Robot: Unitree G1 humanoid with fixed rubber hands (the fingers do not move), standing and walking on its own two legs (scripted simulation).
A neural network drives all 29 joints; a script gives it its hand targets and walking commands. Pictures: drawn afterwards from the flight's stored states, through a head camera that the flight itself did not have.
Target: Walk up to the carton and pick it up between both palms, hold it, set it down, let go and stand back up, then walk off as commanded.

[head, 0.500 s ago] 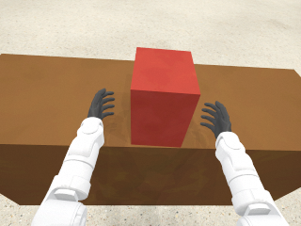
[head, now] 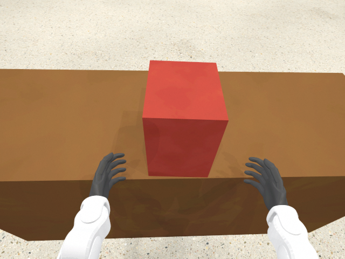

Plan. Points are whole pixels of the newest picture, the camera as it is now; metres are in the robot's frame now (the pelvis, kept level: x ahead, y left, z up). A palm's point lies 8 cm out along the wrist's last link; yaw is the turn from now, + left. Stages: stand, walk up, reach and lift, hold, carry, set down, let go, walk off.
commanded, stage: set down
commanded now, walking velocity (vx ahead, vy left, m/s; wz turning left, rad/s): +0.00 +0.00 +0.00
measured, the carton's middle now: (180, 122) +0.44 +0.01 +0.04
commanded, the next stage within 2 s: let go in 1.34 s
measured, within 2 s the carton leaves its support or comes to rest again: neither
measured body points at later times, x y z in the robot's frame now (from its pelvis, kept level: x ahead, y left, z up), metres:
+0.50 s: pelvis +0.02 -0.02 +0.00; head +0.02 -0.01 +0.45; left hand +0.20 +0.19 +0.01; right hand +0.21 -0.20 +0.02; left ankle +0.03 +0.12 -0.74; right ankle +0.02 -0.10 -0.74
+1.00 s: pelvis +0.03 +0.01 +0.00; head +0.04 +0.01 +0.45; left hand +0.20 +0.22 -0.03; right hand +0.21 -0.19 -0.03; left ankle +0.03 +0.12 -0.74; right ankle +0.02 -0.10 -0.74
